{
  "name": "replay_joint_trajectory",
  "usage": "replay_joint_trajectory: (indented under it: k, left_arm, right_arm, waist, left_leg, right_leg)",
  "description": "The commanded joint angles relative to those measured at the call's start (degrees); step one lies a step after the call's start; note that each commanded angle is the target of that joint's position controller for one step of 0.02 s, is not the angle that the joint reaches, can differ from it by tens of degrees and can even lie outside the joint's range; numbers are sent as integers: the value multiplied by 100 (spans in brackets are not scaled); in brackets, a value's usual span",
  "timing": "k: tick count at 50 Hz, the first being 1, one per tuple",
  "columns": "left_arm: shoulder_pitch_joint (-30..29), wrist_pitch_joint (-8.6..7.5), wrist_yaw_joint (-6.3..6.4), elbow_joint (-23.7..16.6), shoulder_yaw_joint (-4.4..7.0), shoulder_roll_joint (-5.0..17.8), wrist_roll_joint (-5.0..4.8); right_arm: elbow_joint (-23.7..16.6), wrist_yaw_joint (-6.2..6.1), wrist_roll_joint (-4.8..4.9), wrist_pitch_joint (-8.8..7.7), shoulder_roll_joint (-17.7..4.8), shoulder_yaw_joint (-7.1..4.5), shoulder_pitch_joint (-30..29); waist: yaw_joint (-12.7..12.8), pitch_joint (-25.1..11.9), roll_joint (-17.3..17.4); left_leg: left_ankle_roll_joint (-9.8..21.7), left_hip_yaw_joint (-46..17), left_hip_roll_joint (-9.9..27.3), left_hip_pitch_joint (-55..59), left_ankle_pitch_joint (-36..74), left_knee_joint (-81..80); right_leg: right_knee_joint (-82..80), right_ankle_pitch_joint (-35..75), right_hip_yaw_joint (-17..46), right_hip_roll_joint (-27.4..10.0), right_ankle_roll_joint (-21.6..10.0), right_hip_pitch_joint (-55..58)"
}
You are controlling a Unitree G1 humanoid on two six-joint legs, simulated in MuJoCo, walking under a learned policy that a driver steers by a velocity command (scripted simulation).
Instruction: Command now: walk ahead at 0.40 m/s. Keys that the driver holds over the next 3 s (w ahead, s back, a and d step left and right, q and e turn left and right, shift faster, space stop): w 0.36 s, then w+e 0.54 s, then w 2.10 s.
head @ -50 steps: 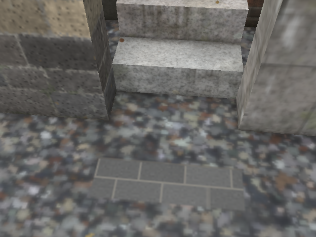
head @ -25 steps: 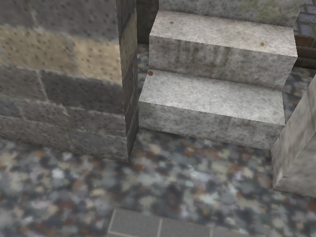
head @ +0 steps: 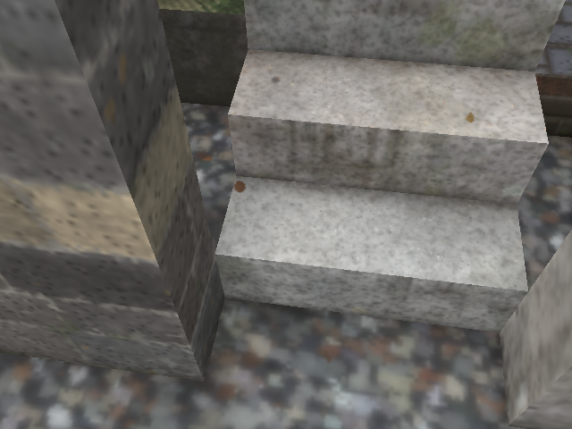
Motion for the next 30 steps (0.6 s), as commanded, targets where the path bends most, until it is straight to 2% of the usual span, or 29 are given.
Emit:
replay_joint_trajectory:
  k: [1,2,3,5,7,8,9,10,12,13,14,15,16,17,18,19,20,21,22,23,24,25,26,27,30]
  left_arm:
    - [1092,-60,71,81,140,508,-34]
    - [1128,-73,67,241,118,461,-143]
    - [1119,-65,77,278,87,437,-179]
    - [1254,-77,73,396,102,539,-227]
    - [1287,-46,100,501,125,668,-249]
    - [1284,-5,86,515,128,668,-208]
    - [1379,15,86,556,119,614,-215]
    - [1470,30,115,620,111,552,-223]
    - [1694,19,139,727,119,592,-231]
    - [1685,-5,162,753,135,646,-225]
    - [1727,0,187,782,143,662,-220]
    - [1853,-11,198,814,133,602,-190]
    - [1989,18,250,892,95,521,-240]
    - [2029,31,283,930,96,579,-239]
    - [2117,191,216,1119,86,546,-367]
    - [2074,160,200,1052,50,389,-376]
    - [1518,116,217,759,70,484,-331]
    - [1686,89,193,477,62,191,-231]
    - [1614,193,168,542,185,547,-68]
    - [1385,237,109,534,253,662,-35]
    - [1306,257,73,558,260,535,-40]
    - [1336,300,23,590,254,384,-15]
    - [1280,355,-31,555,249,289,-21]
    - [1233,398,-67,536,249,210,-76]
    - [861,476,-160,312,241,128,-114]
  right_arm:
    - [-177,6,-115,-14,-304,-23,254]
    - [-219,46,-226,103,-216,-1,285]
    - [-134,79,-247,163,-202,18,378]
    - [-107,194,-285,216,-163,36,233]
    - [-222,243,-257,197,-100,74,-273]
    - [-253,274,-235,171,-18,133,-542]
    - [-280,291,-225,203,36,180,-721]
    - [-284,289,-227,218,114,201,-814]
    - [-346,280,-240,202,80,205,-1201]
    - [-358,261,-250,195,123,227,-1328]
    - [-370,255,-238,152,56,204,-1451]
    - [-357,261,-222,132,120,221,-1500]
    - [-312,213,-193,39,150,215,-1477]
    - [-294,187,-184,-23,199,221,-1449]
    - [-258,62,-126,-60,5,133,-1059]
    - [-123,-43,-156,-119,-351,11,-763]
    - [-19,-199,-256,-185,-867,-160,216]
    - [70,-248,-239,-57,-1699,-356,799]
    - [267,-290,-106,54,-1366,-342,791]
    - [199,-207,-87,55,-807,-249,500]
    - [134,-165,-50,43,-492,-197,178]
    - [80,-168,-3,11,-322,-163,-86]
    - [76,-173,1,-32,-249,-135,-169]
    - [86,-177,-7,-57,-290,-130,-230]
    - [74,-123,-41,-156,-444,-153,-175]
  waist:
    - [217,-977,86]
    - [34,-822,-255]
    - [-23,-758,-532]
    - [-33,-659,-725]
    - [37,-444,-671]
    - [132,-395,-630]
    - [162,-387,-727]
    - [198,-306,-799]
    - [357,-151,-754]
    - [386,-57,-860]
    - [442,29,-834]
    - [472,-49,-795]
    - [488,18,-588]
    - [441,44,-549]
    - [45,-286,-1030]
    - [-74,-434,-643]
    - [-669,-692,144]
    - [-574,-705,1230]
    - [-451,-646,1015]
    - [-352,-313,739]
    - [-183,-111,602]
    - [2,-24,644]
    - [70,29,662]
    - [117,5,632]
    - [144,-28,711]
  left_leg:
    - [177,-279,310,-1730,547,643]
    - [161,-302,385,-1472,657,307]
    - [141,-221,376,-1199,685,-1]
    - [89,-39,346,-1134,886,-421]
    - [6,144,402,-1215,1315,-1155]
    - [-23,206,392,-1179,1451,-1629]
    - [-79,299,322,-1087,1605,-1941]
    - [-126,382,276,-1021,1782,-2304]
    - [-187,477,192,-964,1911,-2765]
    - [-211,481,185,-955,1897,-3026]
    - [-215,519,159,-983,1890,-3150]
    - [-155,552,87,-883,1875,-3285]
    - [-87,586,56,-830,1551,-3331]
    - [-22,574,43,-782,1408,-3523]
    - [15,645,51,140,1672,-4106]
    - [34,355,274,1203,2041,-4074]
    - [263,-1178,1668,2080,1277,-4653]
    - [906,-3307,3161,2815,1389,-5323]
    - [1261,-3470,3145,2477,1301,-5270]
    - [1011,-2647,2617,2241,1304,-5159]
    - [719,-1845,2215,1855,1396,-5242]
    - [532,-1273,1980,1499,1725,-5362]
    - [445,-814,1823,1261,2261,-5394]
    - [391,-411,1699,1059,2680,-5410]
    - [506,242,1672,707,3126,-5459]
  right_leg:
    - [-1239,2960,2324,-2003,-1099,2515]
    - [-1479,2570,2094,-1821,-886,2083]
    - [-1677,2292,1844,-1649,-779,1825]
    - [-1921,2166,1530,-1537,-873,1616]
    - [-2245,1491,1275,-1369,-842,1497]
    - [-2259,1188,1122,-1281,-808,1535]
    - [-2302,995,1069,-1217,-768,1544]
    - [-2372,674,1006,-1155,-737,1534]
    - [-2383,366,1012,-1195,-657,1597]
    - [-2409,237,1069,-1233,-689,1630]
    - [-2357,278,1096,-1252,-692,1744]
    - [-2227,460,1120,-1307,-742,1893]
    - [-2133,860,1250,-1470,-807,2002]
    - [-1972,1141,1276,-1525,-824,2157]
    - [-1323,591,485,-625,-618,2093]
    - [-806,674,446,-421,-407,1345]
    - [405,-183,366,-227,-157,430]
    - [1536,-2207,94,319,-24,-1015]
    - [2304,-2223,660,-98,-75,-1337]
    - [2695,-1881,866,-230,-10,-1485]
    - [2824,-1355,910,-397,125,-1430]
    - [2818,-918,909,-522,223,-1257]
    - [2860,-589,868,-570,336,-1144]
    - [2899,-298,808,-533,411,-1038]
    - [2704,249,648,-595,587,-966]
Next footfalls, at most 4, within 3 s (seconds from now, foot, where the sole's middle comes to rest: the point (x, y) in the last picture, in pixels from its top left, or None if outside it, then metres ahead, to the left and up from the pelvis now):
0.40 left None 0.28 0.10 -0.76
0.84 right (423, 414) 0.46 -0.27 -0.76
1.26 left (320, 391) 0.52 -0.05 -0.76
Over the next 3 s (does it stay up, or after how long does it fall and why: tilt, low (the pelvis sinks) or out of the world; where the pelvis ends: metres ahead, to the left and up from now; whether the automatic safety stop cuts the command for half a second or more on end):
stays up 0.49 -0.14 0.03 its command is cut before an obstacle from the start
